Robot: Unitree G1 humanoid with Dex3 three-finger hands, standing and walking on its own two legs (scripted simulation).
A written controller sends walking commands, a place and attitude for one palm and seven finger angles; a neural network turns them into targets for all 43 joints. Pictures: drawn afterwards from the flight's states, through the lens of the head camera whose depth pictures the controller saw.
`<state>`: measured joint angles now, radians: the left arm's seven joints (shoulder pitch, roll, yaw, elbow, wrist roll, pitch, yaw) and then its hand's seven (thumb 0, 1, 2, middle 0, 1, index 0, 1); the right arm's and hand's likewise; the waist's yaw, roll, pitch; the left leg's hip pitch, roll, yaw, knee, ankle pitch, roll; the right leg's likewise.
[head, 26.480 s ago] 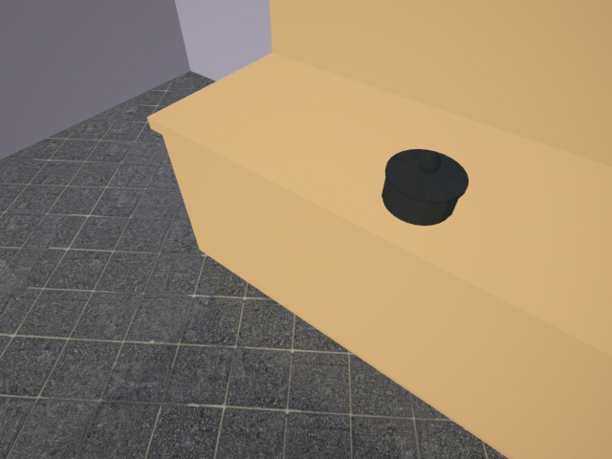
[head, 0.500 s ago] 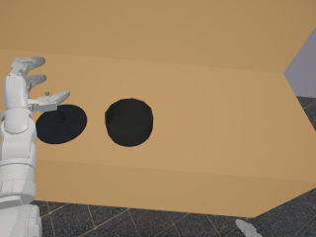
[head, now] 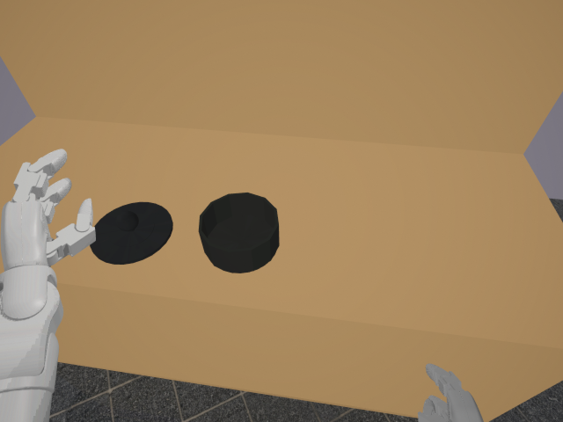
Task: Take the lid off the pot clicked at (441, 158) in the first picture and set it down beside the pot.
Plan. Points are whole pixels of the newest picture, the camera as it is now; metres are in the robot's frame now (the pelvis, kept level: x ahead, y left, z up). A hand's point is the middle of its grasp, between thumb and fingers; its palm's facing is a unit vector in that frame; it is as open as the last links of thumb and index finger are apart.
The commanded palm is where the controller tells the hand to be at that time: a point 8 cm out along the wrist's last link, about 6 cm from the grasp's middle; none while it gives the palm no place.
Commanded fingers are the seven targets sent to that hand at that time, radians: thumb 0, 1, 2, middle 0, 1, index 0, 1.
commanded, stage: draw the hand back to the body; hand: left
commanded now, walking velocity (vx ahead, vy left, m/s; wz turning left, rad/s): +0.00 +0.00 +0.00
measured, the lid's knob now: (127, 221) +0.51 +0.38 -0.07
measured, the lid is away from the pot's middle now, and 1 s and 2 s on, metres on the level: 0.25 0.25 0.25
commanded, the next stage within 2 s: step back with the hand held close in 0.92 s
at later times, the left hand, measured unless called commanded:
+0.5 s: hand (70, 291) +0.21 +0.25 +0.15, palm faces +0.40 -0.85 -0.35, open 7.4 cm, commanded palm +0.16 +0.29 +0.17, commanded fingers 0.00 0.90 0.90 -0.20 -0.30 -0.20 -0.30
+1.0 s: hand (44, 341) +0.16 +0.25 +0.15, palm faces +0.38 -0.84 -0.39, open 7.4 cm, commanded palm +0.11 +0.29 +0.18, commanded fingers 0.00 0.90 0.90 -0.20 -0.30 -0.20 -0.30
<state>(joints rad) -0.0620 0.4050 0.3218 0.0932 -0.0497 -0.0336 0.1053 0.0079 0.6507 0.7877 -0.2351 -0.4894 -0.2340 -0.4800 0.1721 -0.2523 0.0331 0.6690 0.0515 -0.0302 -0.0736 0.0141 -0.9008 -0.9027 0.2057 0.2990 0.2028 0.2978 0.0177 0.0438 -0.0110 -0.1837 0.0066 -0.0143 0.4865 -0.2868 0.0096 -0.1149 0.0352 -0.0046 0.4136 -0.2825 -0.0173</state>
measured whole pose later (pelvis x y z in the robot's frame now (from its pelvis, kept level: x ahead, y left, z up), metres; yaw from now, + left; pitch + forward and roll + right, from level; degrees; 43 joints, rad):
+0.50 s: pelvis -0.02 +0.00 +0.00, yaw +0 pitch -4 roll -1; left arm 0.28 0.35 0.29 -0.25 -0.07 -0.07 0.10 0.01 0.89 0.90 -0.20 -0.31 -0.20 -0.30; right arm 0.17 -0.24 0.05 0.66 0.03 -0.09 -0.08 0.02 -0.90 -0.90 0.21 0.30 0.20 0.30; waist 0.04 0.06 0.01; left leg -0.14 0.01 -0.02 0.46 -0.25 0.00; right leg -0.07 0.04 -0.01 0.39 -0.25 -0.02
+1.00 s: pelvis -0.02 +0.01 +0.00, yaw +1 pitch -4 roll -1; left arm 0.54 0.34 0.26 -0.51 -0.06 -0.05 0.10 0.01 0.89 0.90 -0.21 -0.31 -0.21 -0.30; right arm 0.16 -0.22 0.05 0.63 0.02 -0.10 -0.08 0.02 -0.90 -0.90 0.21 0.30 0.20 0.30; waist 0.07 0.05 0.00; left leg -0.15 -0.01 -0.02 0.48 -0.27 0.02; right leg -0.07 0.02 -0.01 0.40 -0.26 0.00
